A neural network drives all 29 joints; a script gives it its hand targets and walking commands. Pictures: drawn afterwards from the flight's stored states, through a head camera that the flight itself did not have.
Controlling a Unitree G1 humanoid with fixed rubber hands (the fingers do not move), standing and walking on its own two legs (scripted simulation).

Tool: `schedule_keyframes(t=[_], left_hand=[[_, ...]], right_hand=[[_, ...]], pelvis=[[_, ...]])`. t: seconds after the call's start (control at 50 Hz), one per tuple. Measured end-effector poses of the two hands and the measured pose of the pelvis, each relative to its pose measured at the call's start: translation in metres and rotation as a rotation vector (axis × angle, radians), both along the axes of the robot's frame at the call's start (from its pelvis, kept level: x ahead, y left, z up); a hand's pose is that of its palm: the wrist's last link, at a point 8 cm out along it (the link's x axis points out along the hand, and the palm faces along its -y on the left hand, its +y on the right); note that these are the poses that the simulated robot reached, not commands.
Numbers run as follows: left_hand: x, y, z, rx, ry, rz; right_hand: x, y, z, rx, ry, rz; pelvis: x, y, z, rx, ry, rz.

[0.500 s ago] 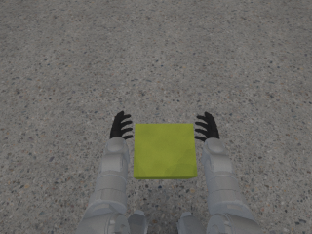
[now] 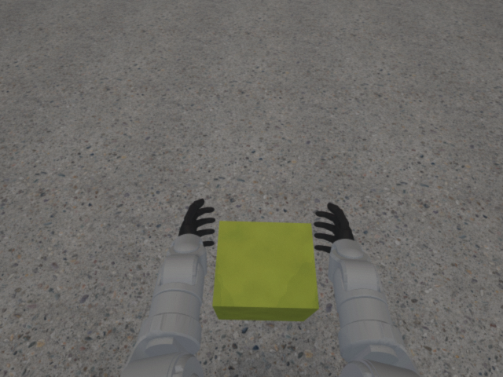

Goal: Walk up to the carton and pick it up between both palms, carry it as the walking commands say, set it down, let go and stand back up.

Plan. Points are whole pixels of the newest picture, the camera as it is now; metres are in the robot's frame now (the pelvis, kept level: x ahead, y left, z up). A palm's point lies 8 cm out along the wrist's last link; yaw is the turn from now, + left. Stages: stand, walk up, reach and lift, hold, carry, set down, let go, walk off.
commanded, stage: reach and lift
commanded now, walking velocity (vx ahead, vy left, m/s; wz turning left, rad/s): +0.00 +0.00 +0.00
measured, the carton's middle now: (263, 273) +0.32 +0.00 -0.09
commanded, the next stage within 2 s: hold in 1.50 s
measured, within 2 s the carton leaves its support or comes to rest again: neither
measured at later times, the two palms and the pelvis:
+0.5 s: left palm (185, 228) +0.31 +0.13 +0.07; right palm (353, 232) +0.31 -0.13 +0.07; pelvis +0.00 +0.00 +0.01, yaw +0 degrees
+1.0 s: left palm (185, 232) +0.31 +0.13 +0.07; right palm (351, 233) +0.31 -0.13 +0.07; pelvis +0.00 -0.01 +0.01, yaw +0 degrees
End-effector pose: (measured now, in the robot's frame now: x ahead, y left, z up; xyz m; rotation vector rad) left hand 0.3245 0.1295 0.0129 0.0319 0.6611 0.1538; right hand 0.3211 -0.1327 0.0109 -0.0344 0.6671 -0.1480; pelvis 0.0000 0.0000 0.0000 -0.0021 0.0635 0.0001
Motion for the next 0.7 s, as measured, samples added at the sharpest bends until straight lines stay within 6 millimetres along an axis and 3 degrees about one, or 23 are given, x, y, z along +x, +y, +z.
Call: schedule_keyframes(t=[0.44, 0.7], left_hand=[[-0.012, -0.002, 0.055, 0.009, -0.017, 0.001], [-0.013, -0.007, 0.055, 0.029, 0.011, -0.01]], right_hand=[[-0.01, -0.001, 0.058, -0.017, -0.02, -0.002], [-0.011, -0.004, 0.058, -0.034, 0.007, -0.005]], pelvis=[[0.0, -0.002, 0.007, 0.003, -0.19, -0.004], [0.002, -0.005, 0.008, 0.002, -0.207, -0.006]])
